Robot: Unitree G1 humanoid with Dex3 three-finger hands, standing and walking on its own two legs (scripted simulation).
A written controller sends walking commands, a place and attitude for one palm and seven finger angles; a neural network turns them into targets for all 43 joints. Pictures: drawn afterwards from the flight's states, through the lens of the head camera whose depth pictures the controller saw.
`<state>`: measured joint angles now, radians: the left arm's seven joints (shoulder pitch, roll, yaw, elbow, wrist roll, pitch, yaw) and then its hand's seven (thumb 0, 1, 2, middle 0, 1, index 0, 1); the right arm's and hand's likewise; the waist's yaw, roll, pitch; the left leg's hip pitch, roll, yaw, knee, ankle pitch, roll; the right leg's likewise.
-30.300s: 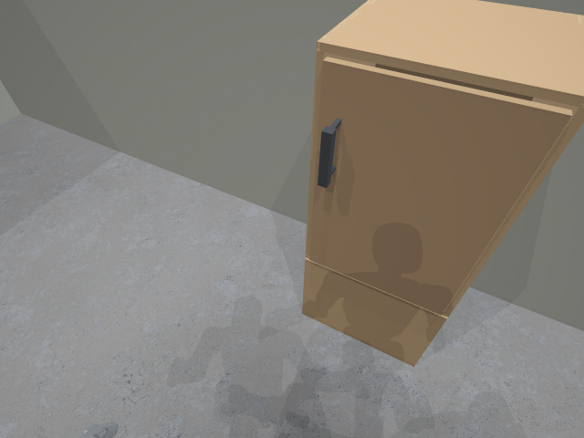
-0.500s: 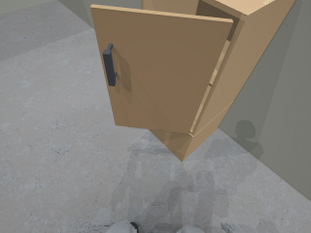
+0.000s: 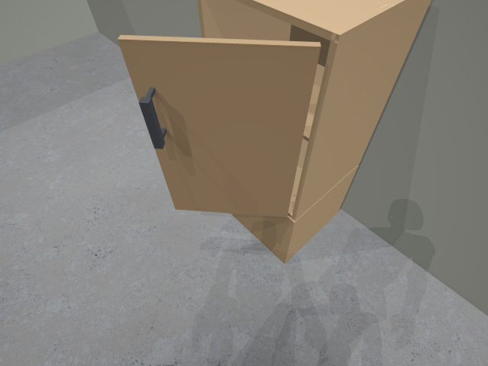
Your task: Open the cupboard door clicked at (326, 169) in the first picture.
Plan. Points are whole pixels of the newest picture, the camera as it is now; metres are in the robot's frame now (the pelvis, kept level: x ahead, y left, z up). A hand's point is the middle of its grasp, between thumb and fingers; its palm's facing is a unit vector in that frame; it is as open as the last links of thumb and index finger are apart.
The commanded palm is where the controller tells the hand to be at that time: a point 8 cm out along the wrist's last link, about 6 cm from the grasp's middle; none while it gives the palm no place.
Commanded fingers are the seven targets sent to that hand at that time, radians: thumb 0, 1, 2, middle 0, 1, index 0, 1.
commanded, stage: come to a stop and stand still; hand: left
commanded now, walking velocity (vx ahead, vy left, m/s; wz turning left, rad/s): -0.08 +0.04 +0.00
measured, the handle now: (155, 118) +0.61 +0.25 +0.04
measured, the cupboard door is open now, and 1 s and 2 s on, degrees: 42 42 42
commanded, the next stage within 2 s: look again from close up in 0.38 s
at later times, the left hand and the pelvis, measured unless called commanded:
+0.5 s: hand out of the picture +0.02 +0.19 -0.18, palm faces +0.01 -0.98 -0.20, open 7.3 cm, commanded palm none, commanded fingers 0.00 0.90 0.90 -0.20 -0.30 -0.20 -0.30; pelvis -0.01 +0.02 +0.00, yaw -1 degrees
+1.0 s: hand out of the picture -0.08 +0.19 -0.19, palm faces +0.01 -0.98 -0.20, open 7.4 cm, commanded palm none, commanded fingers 0.00 0.90 0.90 -0.20 -0.30 -0.20 -0.30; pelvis -0.08 +0.01 -0.01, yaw +0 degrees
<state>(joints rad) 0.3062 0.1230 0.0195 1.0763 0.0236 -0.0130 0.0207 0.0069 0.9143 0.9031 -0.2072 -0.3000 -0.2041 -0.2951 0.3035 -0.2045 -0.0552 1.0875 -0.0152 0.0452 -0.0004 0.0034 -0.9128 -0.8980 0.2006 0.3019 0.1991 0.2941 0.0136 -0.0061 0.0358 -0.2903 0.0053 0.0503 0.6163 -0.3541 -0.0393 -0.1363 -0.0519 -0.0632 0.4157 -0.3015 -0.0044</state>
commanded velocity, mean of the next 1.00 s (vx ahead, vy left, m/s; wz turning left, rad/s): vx -0.02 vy -0.02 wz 0.00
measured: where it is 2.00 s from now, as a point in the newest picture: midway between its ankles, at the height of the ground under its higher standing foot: outside the picture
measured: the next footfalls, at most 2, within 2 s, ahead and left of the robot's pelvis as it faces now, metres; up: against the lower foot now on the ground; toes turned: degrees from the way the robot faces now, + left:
left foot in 0.04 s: +0.02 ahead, +0.12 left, +0.00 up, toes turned +4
right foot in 1.58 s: +0.00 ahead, -0.09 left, +0.00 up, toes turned -6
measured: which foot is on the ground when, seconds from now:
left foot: up 0.00-0.02, down 0.04-1.00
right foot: down 0.00-1.00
